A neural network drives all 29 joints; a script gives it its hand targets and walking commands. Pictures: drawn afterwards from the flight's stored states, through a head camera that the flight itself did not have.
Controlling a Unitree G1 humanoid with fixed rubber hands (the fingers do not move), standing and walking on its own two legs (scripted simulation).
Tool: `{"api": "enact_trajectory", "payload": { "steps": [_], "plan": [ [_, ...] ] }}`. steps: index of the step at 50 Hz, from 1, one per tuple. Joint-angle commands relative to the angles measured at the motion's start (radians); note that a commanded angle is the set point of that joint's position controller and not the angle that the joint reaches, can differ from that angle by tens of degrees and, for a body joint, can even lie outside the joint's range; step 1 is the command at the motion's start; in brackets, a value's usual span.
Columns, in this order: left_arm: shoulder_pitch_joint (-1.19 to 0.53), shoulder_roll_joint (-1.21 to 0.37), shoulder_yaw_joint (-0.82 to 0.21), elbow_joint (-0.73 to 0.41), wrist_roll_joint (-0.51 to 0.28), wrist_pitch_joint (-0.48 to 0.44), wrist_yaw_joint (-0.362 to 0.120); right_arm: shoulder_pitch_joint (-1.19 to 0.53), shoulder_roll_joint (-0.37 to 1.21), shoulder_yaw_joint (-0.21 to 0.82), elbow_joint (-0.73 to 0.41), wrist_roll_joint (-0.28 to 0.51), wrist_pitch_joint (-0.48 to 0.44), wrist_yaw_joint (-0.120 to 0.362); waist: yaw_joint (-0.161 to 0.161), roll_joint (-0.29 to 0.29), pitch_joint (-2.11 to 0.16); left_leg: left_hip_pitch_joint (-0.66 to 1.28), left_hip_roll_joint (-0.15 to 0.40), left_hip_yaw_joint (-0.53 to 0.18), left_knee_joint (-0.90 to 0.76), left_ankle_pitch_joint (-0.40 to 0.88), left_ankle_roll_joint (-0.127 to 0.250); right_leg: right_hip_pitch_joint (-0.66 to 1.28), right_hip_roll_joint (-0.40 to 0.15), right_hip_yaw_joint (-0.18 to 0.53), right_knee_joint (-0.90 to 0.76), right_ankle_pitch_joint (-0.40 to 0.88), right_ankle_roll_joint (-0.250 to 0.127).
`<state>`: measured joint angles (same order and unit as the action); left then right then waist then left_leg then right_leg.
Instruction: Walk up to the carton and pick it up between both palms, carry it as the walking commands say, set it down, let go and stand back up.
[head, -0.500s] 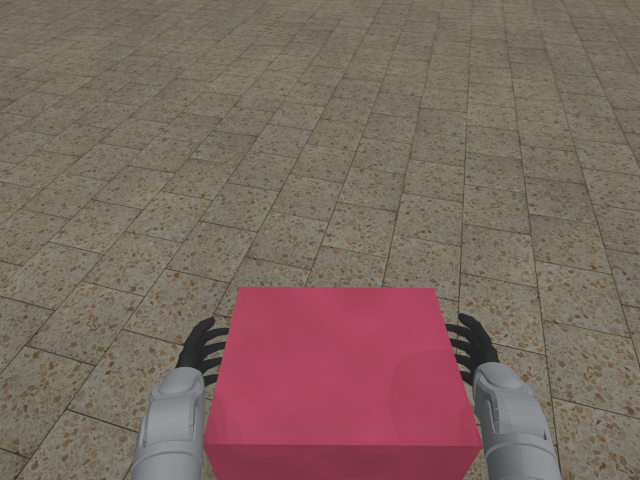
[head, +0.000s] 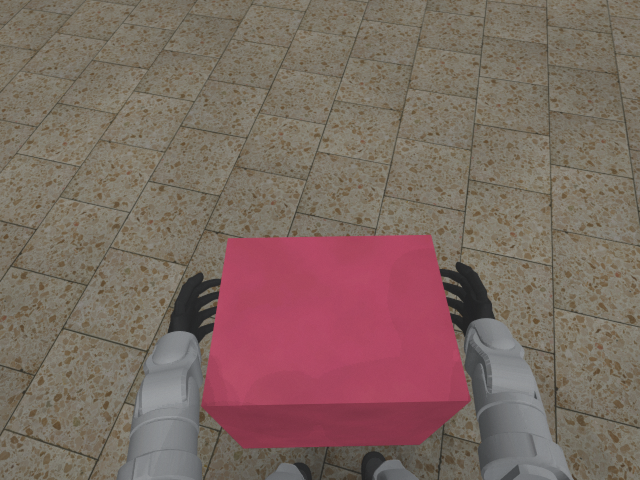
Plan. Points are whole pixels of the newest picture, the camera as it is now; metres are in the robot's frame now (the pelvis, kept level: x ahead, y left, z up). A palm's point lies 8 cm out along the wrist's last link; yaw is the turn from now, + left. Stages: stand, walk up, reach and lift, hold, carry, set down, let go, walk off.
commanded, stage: set down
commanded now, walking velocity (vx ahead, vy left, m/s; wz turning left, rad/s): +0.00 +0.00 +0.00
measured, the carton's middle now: (330, 349) +0.33 +0.01 -0.16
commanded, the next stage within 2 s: none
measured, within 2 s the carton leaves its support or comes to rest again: neither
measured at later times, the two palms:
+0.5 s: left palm (208, 320) +0.36 +0.21 -0.14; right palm (452, 315) +0.38 -0.18 -0.15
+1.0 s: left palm (220, 323) +0.38 +0.21 -0.23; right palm (433, 314) +0.41 -0.17 -0.23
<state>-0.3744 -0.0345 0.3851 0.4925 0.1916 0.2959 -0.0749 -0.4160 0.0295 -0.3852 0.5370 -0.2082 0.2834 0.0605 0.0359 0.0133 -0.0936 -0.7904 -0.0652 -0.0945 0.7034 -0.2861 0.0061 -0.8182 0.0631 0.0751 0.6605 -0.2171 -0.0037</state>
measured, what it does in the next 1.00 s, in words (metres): lowers itself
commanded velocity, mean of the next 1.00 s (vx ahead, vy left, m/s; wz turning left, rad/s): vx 0.00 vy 0.00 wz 0.00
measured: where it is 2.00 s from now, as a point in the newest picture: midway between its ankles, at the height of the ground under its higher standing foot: outside the picture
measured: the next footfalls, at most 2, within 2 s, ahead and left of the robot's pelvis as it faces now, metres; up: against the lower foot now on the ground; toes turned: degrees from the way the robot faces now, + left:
none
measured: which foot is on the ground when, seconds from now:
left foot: down 0.00-1.00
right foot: down 0.00-1.00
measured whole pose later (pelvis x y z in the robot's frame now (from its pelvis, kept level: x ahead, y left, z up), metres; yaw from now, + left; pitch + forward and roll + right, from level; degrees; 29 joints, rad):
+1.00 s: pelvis -0.04 -0.01 -0.14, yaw +1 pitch +46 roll +1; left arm -0.77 0.08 0.45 0.59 0.13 0.31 -0.06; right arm -0.79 -0.04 -0.42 0.61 -0.14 0.30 0.00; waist 0.03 -0.02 -0.24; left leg -1.69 -0.10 -0.06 1.36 -0.46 -0.02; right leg -1.73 0.09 0.06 1.33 -0.39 0.00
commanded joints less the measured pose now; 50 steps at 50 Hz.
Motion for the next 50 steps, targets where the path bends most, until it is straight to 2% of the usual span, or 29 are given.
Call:
{"api": "enact_trajectory", "payload": {
  "steps": [1,5,9,13,18,29,36,42,50],
  "plan": [
    [-0.524,-0.717,-0.471,-0.007,-0.104,-0.014,-0.237,-0.471,0.782,0.474,0.026,0.092,0.002,0.225,0.011,-0.015,-0.542,0.082,-0.032,0.054,-0.004,0.219,-0.021,0.309,0.033,-0.027,0.053,0.193,-0.013],
    [-0.641,-0.749,-0.438,0.032,-0.101,0.018,-0.271,-0.588,0.818,0.445,0.061,0.081,0.028,0.242,0.012,-0.015,-0.565,0.010,-0.031,0.065,0.042,0.083,-0.012,0.217,0.030,-0.038,0.100,0.051,-0.022],
    [-0.738,-0.771,-0.414,0.055,-0.097,0.042,-0.302,-0.672,0.849,0.419,0.084,0.069,0.051,0.255,0.003,-0.016,-0.608,-0.059,-0.033,0.074,0.083,0.011,-0.007,0.165,0.026,-0.042,0.137,-0.023,-0.030],
    [-0.792,-0.770,-0.395,0.071,-0.090,0.052,-0.326,-0.726,0.864,0.407,0.080,0.063,0.064,0.261,0.000,-0.023,-0.654,-0.124,-0.037,0.084,0.127,-0.008,-0.001,0.135,0.022,-0.042,0.172,-0.037,-0.031],
    [-0.807,-0.765,-0.388,0.073,-0.089,0.048,-0.339,-0.751,0.873,0.420,0.056,0.071,0.065,0.261,0.004,-0.033,-0.729,-0.192,-0.045,0.089,0.187,0.035,0.004,0.097,0.023,-0.040,0.232,0.016,-0.028],
    [-0.782,-0.764,-0.455,0.028,-0.134,0.017,-0.313,-0.736,0.854,0.506,0.009,0.136,0.034,0.246,0.016,-0.042,-0.928,-0.309,-0.051,0.080,0.330,0.232,-0.019,-0.024,0.042,-0.036,0.400,0.237,-0.005],
    [-0.779,-0.739,-0.490,0.025,-0.167,0.002,-0.287,-0.736,0.814,0.522,0.023,0.169,0.017,0.224,0.016,-0.050,-0.995,-0.395,-0.052,0.079,0.406,0.294,-0.031,-0.077,0.041,-0.033,0.492,0.327,-0.002],
    [-0.824,-0.706,-0.484,0.044,-0.181,-0.008,-0.269,-0.781,0.779,0.509,0.048,0.182,0.008,0.205,0.019,-0.050,-0.998,-0.487,-0.053,0.087,0.469,0.250,-0.034,-0.162,0.046,-0.039,0.555,0.292,-0.002],
    [-0.951,-0.686,-0.465,0.071,-0.194,-0.001,-0.255,-0.905,0.760,0.484,0.080,0.188,0.016,0.188,0.020,-0.042,-1.011,-0.568,-0.058,0.105,0.558,0.122,-0.029,-0.307,0.058,-0.062,0.626,0.124,0.004]
  ]
}}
